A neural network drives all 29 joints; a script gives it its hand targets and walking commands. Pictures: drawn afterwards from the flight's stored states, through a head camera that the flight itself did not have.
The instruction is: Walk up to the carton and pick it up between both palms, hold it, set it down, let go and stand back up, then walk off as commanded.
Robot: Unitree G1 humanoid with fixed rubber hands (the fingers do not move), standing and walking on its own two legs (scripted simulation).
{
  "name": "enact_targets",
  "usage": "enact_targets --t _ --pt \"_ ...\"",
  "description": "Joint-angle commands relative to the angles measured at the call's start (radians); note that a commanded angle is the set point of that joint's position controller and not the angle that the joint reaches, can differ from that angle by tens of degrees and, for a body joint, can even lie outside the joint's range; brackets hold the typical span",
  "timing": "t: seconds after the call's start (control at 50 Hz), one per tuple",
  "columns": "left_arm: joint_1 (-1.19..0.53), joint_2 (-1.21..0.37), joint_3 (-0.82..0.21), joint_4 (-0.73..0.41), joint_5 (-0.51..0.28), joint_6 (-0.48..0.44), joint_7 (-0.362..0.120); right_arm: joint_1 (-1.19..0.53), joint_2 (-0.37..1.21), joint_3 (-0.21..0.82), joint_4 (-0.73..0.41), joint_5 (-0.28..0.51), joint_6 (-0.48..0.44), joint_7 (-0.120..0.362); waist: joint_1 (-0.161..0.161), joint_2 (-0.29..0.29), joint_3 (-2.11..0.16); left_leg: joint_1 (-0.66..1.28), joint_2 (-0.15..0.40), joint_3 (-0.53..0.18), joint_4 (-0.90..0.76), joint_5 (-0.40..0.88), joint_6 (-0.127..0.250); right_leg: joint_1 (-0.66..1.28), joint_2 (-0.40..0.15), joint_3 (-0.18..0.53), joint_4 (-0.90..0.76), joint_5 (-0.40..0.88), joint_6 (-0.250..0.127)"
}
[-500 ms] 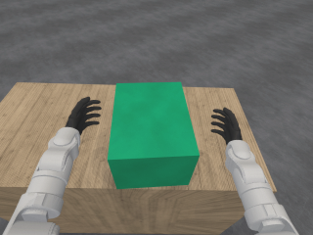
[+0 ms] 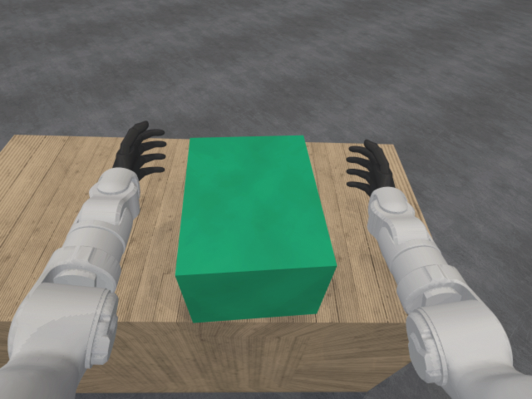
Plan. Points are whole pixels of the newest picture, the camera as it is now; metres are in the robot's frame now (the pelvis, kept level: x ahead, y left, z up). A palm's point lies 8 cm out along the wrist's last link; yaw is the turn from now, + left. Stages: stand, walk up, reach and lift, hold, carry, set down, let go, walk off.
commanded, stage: reach and lift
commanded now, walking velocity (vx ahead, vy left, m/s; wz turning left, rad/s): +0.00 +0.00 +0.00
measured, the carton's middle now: (251, 223) +0.43 +0.03 -0.02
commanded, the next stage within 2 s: none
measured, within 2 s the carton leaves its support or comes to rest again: neither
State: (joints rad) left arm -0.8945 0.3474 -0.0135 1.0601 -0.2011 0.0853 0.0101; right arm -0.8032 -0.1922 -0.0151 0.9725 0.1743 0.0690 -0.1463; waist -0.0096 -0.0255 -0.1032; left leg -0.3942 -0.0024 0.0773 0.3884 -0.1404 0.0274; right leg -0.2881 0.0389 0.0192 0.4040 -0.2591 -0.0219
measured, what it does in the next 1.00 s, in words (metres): stands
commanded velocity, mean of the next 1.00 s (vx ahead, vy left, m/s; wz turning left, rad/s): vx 0.00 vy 0.00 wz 0.00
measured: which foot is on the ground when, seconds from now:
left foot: down 0.00-1.00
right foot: down 0.00-1.00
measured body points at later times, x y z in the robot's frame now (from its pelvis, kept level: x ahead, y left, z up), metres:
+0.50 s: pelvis +0.01 -0.02 +0.00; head +0.08 +0.00 +0.44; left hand +0.51 +0.18 +0.14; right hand +0.49 -0.19 +0.12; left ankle +0.03 +0.10 -0.74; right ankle -0.04 -0.10 -0.74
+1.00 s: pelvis +0.00 +0.00 -0.01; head +0.10 +0.01 +0.43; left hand +0.51 +0.19 +0.11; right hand +0.47 -0.19 +0.06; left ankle +0.03 +0.10 -0.74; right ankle -0.04 -0.10 -0.74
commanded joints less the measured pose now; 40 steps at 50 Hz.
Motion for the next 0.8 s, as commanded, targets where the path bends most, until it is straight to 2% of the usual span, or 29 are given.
enact_targets --t 0.0,0.16,0.32,0.5,0.62,0.72,0.78 --pt "-0.553 0.114 -0.032 0.011 -0.085 -0.115 0.006 -0.597 -0.264 -0.103 -0.08 0.086 -0.083 0.004 -0.067 0.051 -0.627 0.389 0.063 -0.121 0.141 0.341 -0.068 -0.237 -0.013 -0.032 -0.042 0.413 0.048" --pt "-0.679 0.151 -0.03 0.144 -0.082 -0.146 0.0 -0.727 -0.284 -0.076 0.043 0.102 -0.106 0.003 -0.063 0.047 -0.677 0.344 0.054 -0.107 0.156 0.375 -0.071 -0.221 -0.016 -0.028 -0.022 0.529 0.056" --pt "-0.786 0.179 -0.018 0.181 -0.098 -0.151 0.014 -0.828 -0.299 -0.085 0.093 0.099 -0.104 0.005 -0.069 0.065 -0.768 0.411 0.065 -0.114 0.181 0.479 -0.068 -0.348 -0.024 -0.035 -0.021 0.546 0.065" --pt "-0.719 0.16 0.04 0.316 -0.05 -0.176 -0.008 -0.781 -0.251 -0.063 0.162 0.091 -0.121 -0.002 -0.065 0.024 -0.749 0.388 0.055 -0.111 0.183 0.532 -0.05 -0.341 -0.053 -0.019 0.005 0.701 0.097" --pt "-0.687 0.134 0.07 0.325 -0.032 -0.256 -0.016 -0.728 -0.206 -0.057 0.181 0.069 -0.193 0.012 -0.06 0.04 -0.783 0.447 0.068 -0.126 0.206 0.628 -0.05 -0.442 -0.067 -0.025 0.013 0.693 0.105" --pt "-0.634 0.144 0.1 0.455 0.006 -0.297 -0.045 -0.684 -0.18 -0.03 0.203 0.065 -0.235 0.017 -0.049 -0.033 -0.74 0.237 0.051 -0.109 0.169 0.482 -0.032 -0.265 -0.088 -0.005 0.059 0.815 0.123" --pt "-0.628 0.144 0.094 0.508 0.012 -0.318 -0.056 -0.666 -0.175 -0.026 0.22 0.059 -0.246 0.024 -0.049 -0.056 -0.683 0.139 0.052 -0.102 0.14 0.4 -0.022 -0.208 -0.095 0.0 0.076 0.782 0.128"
